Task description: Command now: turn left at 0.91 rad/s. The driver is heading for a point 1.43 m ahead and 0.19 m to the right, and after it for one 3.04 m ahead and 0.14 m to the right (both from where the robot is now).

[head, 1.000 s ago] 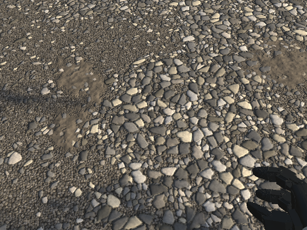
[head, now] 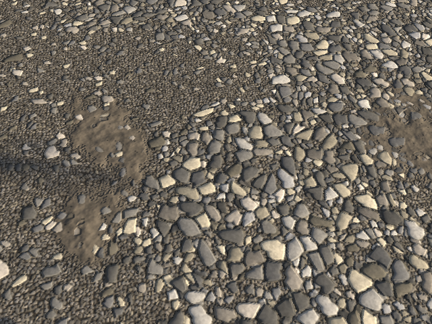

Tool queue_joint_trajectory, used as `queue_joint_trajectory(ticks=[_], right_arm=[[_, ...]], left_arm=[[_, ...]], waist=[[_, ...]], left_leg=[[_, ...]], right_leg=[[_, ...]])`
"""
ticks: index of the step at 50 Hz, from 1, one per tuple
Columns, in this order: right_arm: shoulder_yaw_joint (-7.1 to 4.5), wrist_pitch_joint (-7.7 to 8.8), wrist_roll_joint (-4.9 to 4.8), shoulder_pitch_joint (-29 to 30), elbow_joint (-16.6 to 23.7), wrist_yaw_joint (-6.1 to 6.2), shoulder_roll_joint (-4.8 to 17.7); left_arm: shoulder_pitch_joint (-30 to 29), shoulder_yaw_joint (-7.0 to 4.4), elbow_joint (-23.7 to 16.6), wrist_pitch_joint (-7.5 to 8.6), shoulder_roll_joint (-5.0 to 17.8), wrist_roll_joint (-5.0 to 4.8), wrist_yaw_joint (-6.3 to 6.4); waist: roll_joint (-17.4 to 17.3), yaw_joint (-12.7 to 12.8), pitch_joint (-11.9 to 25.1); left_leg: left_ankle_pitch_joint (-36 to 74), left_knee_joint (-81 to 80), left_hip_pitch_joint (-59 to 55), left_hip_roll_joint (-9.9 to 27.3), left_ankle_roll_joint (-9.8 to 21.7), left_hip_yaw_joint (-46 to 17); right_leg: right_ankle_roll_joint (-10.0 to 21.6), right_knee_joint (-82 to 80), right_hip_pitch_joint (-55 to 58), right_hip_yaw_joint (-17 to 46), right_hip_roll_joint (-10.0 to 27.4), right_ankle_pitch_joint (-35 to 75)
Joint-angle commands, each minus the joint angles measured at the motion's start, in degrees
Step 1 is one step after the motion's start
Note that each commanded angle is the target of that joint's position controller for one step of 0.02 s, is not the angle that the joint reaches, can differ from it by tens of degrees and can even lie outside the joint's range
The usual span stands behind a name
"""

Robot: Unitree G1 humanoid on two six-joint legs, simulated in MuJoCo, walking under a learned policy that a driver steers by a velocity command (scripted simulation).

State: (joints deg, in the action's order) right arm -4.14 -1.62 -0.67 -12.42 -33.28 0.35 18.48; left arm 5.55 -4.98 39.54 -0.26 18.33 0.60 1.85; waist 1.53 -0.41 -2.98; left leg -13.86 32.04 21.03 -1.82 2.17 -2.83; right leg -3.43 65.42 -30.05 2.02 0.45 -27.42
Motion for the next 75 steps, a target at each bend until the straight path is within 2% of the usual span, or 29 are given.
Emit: queue_joint_trajectory(ticks=[1,8,13,14,15,16,18,21,25,26,28,29,30,31,34,39,43,46,48,49,50,51,53,55,58,61,66,72,75], right_arm=[[-2.75,-0.3,-0.19,3.34,5.11,1.68,9.21],[-3.78,-1.29,-0.41,4.18,5.68,2.11,10.92],[-1.69,-1.45,-0.07,5.76,5.04,1.39,6.77],[-0.51,-1.22,0.63,2.82,3.72,1.26,3.72],[0.75,-0.91,2.15,-1.93,2.51,1.15,0.12],[0.3,-0.6,2.44,-1.65,3.0,1.24,1.48],[-0.53,0.34,2.91,2.36,1.45,1.26,4.34],[-1.03,0.87,2.08,6.25,1.32,1.29,4.33],[-1.34,2.41,0.83,3.97,-0.34,1.22,2.91],[-1.43,2.85,0.83,2.0,-0.99,1.0,2.66],[-2.43,3.81,0.7,-4.36,-2.81,0.59,4.83],[-3.4,4.19,0.68,-9.52,-4.39,0.61,8.4],[-3.79,5.11,1.18,-6.26,-4.35,0.51,9.95],[-3.08,5.72,1.05,-3.47,-3.14,1.17,7.5],[-1.91,6.46,0.11,-2.67,-3.3,1.68,5.24],[-1.7,6.57,1.73,-5.68,-5.54,0.95,6.65],[-2.72,5.16,0.91,-3.75,-6.41,0.94,10.68],[-3.73,4.65,-1.23,-2.56,-6.62,0.8,13.39],[-2.78,5.42,-1.78,-3.92,-5.92,0.08,10.23],[0.27,5.83,2.81,-7.6,-3.89,-0.71,-0.55],[0.65,6.67,1.7,-13.35,-2.58,-1.0,3.19],[-0.72,6.87,0.12,-3.82,-1.87,-0.58,9.23],[-0.28,6.42,0.43,0.3,-1.49,1.38,8.26],[-0.71,5.06,0.91,-2.71,-3.51,1.62,9.47],[0.08,3.9,1.76,-5.34,-6.33,1.74,6.46],[1.13,3.22,1.23,-5.31,-7.24,1.82,3.09],[0.52,2.48,-0.46,1.72,-4.97,1.12,4.81],[-0.38,1.76,-1.42,3.71,-1.73,-0.14,4.88],[-0.21,2.91,-1.44,4.69,-0.98,-0.94,2.89]], left_arm=[[-1.75,-0.79,-4.32,1.27,3.51,0.01,0.07],[-1.6,-0.37,-3.01,1.71,3.38,-0.57,-1.07],[3.3,-0.46,-1.44,2.71,3.85,-0.1,-2.27],[2.0,0.02,-2.24,2.81,3.44,0.95,-2.42],[-1.04,0.5,-3.85,2.78,4.99,2.22,-2.3],[-3.65,1.86,-3.31,2.92,2.52,3.47,-2.44],[-5.05,2.06,-4.12,2.5,1.77,0.93,-2.51],[0.46,-0.74,-3.9,1.34,10.93,-1.27,-1.43],[1.79,-1.33,-5.88,0.06,8.78,-2.03,-0.34],[2.51,-1.36,-6.01,-0.33,8.04,-2.55,-0.02],[0.06,-1.1,-8.23,-0.66,6.75,-3.18,-0.03],[-2.62,-0.32,-10.07,-0.24,4.14,-3.58,-0.22],[-3.03,0.07,-11.04,0.69,2.91,-3.38,-0.69],[-1.43,-0.41,-10.2,1.23,5.16,-2.48,-1.18],[2.01,-0.1,-9.0,1.65,4.01,-2.25,-2.66],[-2.81,0.97,-12.11,1.51,2.93,-2.25,-3.79],[-5.12,1.52,-13.34,1.54,2.09,-2.26,-5.95],[1.55,-0.55,-11.54,0.8,5.99,-1.99,-5.96],[19.94,-4.65,-6.93,-0.33,13.23,-1.82,-3.89],[18.9,-4.83,-7.39,-0.97,19.05,-2.9,-2.49],[15.46,-4.57,-12.78,0.42,21.14,-0.57,-3.33],[14.5,-3.68,-12.95,1.4,16.3,-0.63,-4.38],[9.07,-2.62,-11.86,2.15,12.35,-2.01,-3.73],[3.23,-1.64,-12.86,1.87,9.92,-0.48,-2.72],[3.36,-0.01,-10.3,2.75,6.52,0.22,-2.01],[3.7,1.98,-6.66,3.19,2.68,0.49,-1.74],[2.23,1.11,-3.58,2.72,5.6,1.99,-1.32],[7.53,-0.5,-0.78,2.02,7.74,-0.73,-1.04],[8.84,-0.67,0.03,3.25,6.81,-0.9,-0.86]], waist=[[-8.0,1.29,9.5],[-10.55,0.17,9.3],[-11.85,0.7,11.77],[-8.41,-0.3,11.21],[3.61,-4.28,10.08],[11.58,-6.82,5.93],[7.27,-4.25,3.14],[7.07,-0.94,1.52],[8.74,-0.45,5.27],[7.36,-1.1,8.79],[-1.23,-4.71,8.17],[-9.55,-7.06,5.54],[-14.09,-5.01,1.94],[-9.09,-3.18,1.67],[-7.29,-2.63,0.49],[-6.28,-4.39,-4.36],[-6.83,-4.1,-5.55],[-8.25,0.48,0.29],[-2.94,10.11,10.9],[15.89,3.44,12.67],[16.54,1.95,32.07],[4.2,6.35,29.07],[-1.15,2.35,13.84],[1.41,-1.74,10.42],[-0.02,-1.98,12.15],[0.86,-1.76,12.97],[3.62,1.97,4.87],[2.69,5.02,1.66],[1.26,5.61,1.46]], left_leg=[[24.03,-10.61,-12.49,11.72,10.11,-17.48],[10.01,-10.23,-7.43,9.0,8.76,-24.99],[12.72,-4.22,-6.99,8.13,6.26,-23.62],[5.7,-2.51,-5.51,5.47,3.75,-21.45],[-9.61,5.22,-4.02,-1.17,0.18,-14.37],[-15.81,4.6,-4.74,-1.91,-3.0,-10.08],[-5.27,-1.96,-8.95,0.61,-4.35,-7.08],[-3.23,-1.91,-8.65,-1.33,-3.91,-3.37],[-5.6,-1.87,-5.28,-2.53,-3.15,-2.37],[-7.45,-3.68,-7.9,-2.2,-2.29,-2.33],[-18.22,-11.21,-22.8,5.93,3.35,-10.08],[-28.24,-18.61,-30.74,15.68,7.7,-22.68],[-28.67,-22.49,-29.45,24.03,10.54,-32.64],[-27.21,-22.19,-27.34,24.15,10.02,-29.85],[-18.33,-23.18,-25.29,19.76,6.61,-17.59],[-0.8,-24.31,-20.01,17.11,5.92,-0.59],[12.05,-21.32,-14.19,15.24,3.21,10.64],[40.44,-7.98,-15.54,15.72,1.05,14.29],[35.04,20.27,-4.13,12.8,-3.81,15.22],[-24.44,42.05,13.26,4.95,-7.09,13.18],[-28.68,55.96,19.84,-1.03,-7.5,-2.33],[-19.7,53.97,21.87,1.34,-5.76,-6.05],[-9.65,45.13,23.17,4.36,-4.47,-4.97],[-6.48,40.36,15.28,6.61,-4.27,-5.34],[-4.09,37.92,9.39,6.78,-5.89,-1.33],[2.65,30.4,7.47,7.82,-7.06,-1.18],[8.23,16.5,8.03,7.92,-6.47,-1.71],[-3.13,19.95,28.05,9.67,-4.86,-3.12],[-2.36,19.66,32.8,10.25,-3.87,-2.26]], right_leg=[[-0.58,-4.58,-6.22,3.12,-1.44,6.24],[-0.94,-23.49,2.67,5.29,-5.43,10.3],[1.95,-37.4,15.53,2.5,-1.73,19.4],[3.68,-42.47,19.27,6.67,1.88,24.32],[7.22,-47.34,19.85,18.31,10.79,29.91],[15.02,-50.81,11.02,27.56,14.79,22.54],[12.41,-50.44,8.92,22.86,9.04,10.03],[10.17,-49.58,9.48,23.4,6.26,5.36],[12.87,-45.1,16.48,27.68,6.08,18.63],[12.87,-44.68,16.45,27.64,5.2,10.18],[8.91,-38.38,-3.1,20.25,-0.58,-12.33],[5.83,-26.18,-17.57,10.84,-4.89,-10.7],[5.12,-13.36,-23.63,7.15,-2.77,-1.38],[4.59,-6.98,-24.25,6.55,1.16,3.09],[2.46,3.39,-25.76,3.72,4.36,10.76],[0.18,0.33,-24.24,0.8,7.24,18.44],[1.44,-16.48,-9.72,-5.23,6.38,22.09],[4.73,-22.6,4.78,-10.45,-0.1,19.03],[10.5,-29.43,32.76,-7.04,-4.94,26.94],[14.69,-28.61,43.33,12.85,7.3,50.11],[28.79,-39.69,51.45,46.13,20.9,32.31],[24.75,-46.21,47.68,44.44,18.0,20.21],[19.58,-47.39,31.77,34.36,12.73,12.01],[18.47,-47.37,19.04,25.45,10.78,23.54],[19.32,-44.96,12.55,14.89,10.34,50.51],[17.72,-46.04,13.36,7.63,8.8,50.41],[16.27,-51.89,15.21,4.75,10.24,29.63],[18.29,-57.49,34.57,15.7,20.01,-0.08],[15.86,-58.28,41.39,12.01,19.59,1.38]])
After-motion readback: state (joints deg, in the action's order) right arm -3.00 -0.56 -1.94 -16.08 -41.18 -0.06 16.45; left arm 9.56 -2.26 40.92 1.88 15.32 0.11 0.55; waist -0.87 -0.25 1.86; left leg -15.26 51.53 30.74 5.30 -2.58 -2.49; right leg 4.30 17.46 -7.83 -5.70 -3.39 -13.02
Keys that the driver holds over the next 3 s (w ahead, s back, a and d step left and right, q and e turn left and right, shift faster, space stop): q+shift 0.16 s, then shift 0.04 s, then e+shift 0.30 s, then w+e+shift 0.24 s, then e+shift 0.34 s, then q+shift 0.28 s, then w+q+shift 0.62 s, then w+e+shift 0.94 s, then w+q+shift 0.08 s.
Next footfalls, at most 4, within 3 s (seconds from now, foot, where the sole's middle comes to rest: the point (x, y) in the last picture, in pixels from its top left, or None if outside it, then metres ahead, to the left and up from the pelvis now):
0.28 right None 0.12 -0.11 -0.77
0.96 right None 0.32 -0.25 -0.77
1.78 left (212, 248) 0.66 0.00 -0.77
2.24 right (232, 131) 1.17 -0.08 -0.77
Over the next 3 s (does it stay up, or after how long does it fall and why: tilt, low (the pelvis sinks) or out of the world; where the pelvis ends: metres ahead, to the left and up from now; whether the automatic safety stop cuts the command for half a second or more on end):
stays up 1.61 -0.02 -0.01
